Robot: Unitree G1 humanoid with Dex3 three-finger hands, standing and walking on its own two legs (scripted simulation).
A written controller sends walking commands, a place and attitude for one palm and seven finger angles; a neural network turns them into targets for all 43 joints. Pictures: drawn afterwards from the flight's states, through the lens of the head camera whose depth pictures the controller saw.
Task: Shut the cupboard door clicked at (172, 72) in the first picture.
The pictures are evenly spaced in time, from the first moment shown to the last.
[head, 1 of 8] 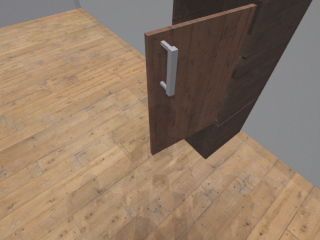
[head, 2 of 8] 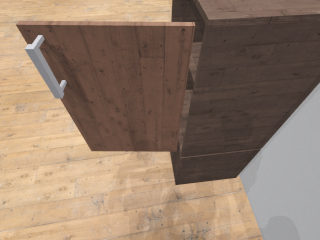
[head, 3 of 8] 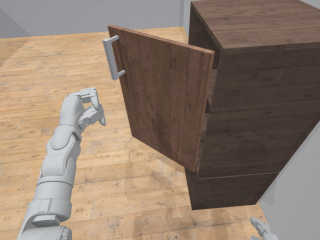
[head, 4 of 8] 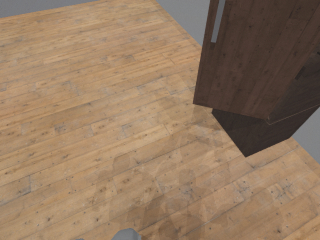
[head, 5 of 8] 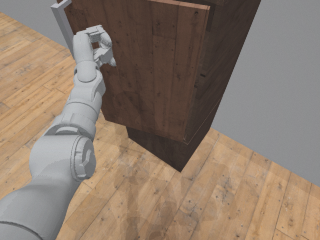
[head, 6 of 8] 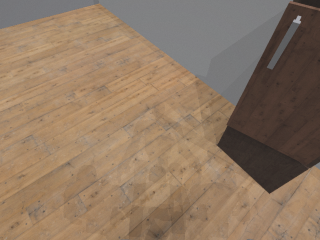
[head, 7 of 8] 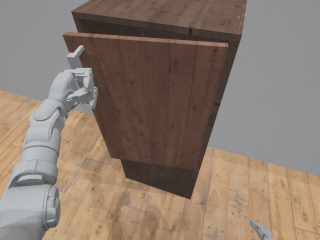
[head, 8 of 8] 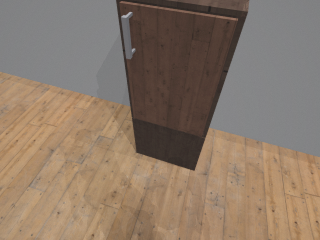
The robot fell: no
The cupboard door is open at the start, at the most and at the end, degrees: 83 83 0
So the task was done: yes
